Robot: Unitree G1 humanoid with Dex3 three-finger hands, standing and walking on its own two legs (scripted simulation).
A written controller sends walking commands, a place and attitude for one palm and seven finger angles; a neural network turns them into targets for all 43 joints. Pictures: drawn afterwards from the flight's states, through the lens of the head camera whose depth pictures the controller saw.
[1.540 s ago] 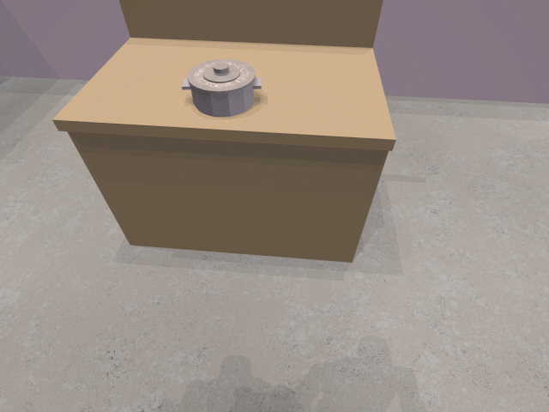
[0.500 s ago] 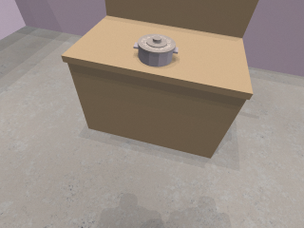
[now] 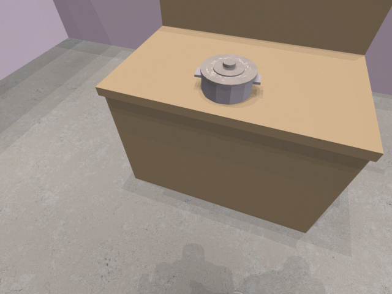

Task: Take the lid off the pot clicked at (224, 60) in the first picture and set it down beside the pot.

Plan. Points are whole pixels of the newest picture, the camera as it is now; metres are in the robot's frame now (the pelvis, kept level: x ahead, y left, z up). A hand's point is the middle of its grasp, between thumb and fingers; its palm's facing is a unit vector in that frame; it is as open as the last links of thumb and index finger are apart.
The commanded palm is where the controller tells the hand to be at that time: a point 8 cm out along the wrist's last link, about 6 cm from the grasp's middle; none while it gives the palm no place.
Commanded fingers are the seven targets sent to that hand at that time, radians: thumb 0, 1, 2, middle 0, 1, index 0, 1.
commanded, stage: turn to face it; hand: left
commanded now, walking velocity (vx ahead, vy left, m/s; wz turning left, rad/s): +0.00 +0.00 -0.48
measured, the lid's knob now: (229, 63) +0.83 -0.08 +0.04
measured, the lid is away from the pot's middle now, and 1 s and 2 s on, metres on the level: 0.00 0.00 0.00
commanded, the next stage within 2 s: take the last steps up to it in 0.48 s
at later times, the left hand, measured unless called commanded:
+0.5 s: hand out of the picture +0.13 +0.21 -0.15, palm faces -0.12 -0.97 -0.20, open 7.4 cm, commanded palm none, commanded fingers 0.00 0.90 0.90 -0.20 -0.30 -0.20 -0.30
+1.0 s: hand (132, 281) +0.18 +0.17 -0.17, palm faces -0.22 -0.96 -0.16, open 7.3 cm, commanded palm none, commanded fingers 0.00 0.90 0.90 -0.20 -0.30 -0.20 -0.30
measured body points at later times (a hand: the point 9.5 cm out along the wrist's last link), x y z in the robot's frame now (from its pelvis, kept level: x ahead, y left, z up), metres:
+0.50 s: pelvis +0.06 +0.01 +0.02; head +0.08 +0.03 +0.47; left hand +0.14 +0.26 -0.14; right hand +0.06 -0.23 -0.12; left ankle +0.06 +0.13 -0.72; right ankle +0.05 -0.10 -0.67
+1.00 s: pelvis +0.14 +0.00 +0.01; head +0.15 +0.01 +0.46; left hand +0.20 +0.22 -0.15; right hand +0.09 -0.24 -0.14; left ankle +0.21 +0.09 -0.73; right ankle +0.04 -0.11 -0.72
